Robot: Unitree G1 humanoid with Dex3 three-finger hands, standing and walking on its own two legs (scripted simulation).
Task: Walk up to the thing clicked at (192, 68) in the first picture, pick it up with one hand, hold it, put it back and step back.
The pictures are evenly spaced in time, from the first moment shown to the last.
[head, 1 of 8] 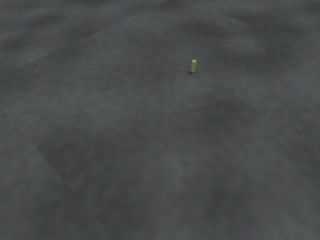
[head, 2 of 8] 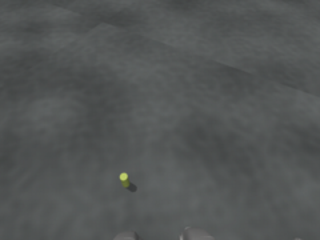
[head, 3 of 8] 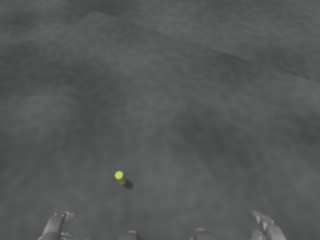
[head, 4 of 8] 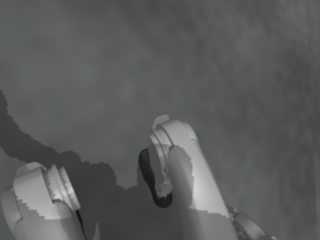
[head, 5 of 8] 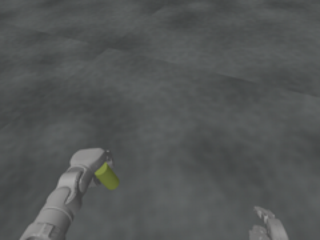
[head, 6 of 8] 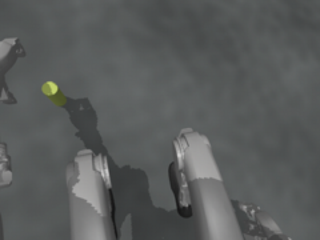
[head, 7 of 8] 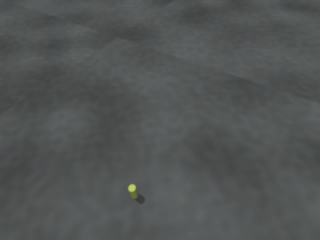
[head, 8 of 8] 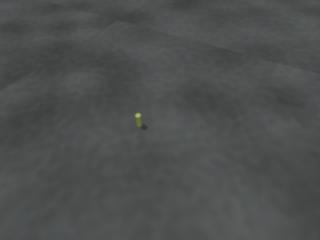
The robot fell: no
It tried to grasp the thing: yes
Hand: left
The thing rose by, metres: 0.65
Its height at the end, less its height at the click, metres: +0.00
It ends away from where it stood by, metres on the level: 0.01
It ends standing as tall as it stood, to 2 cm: yes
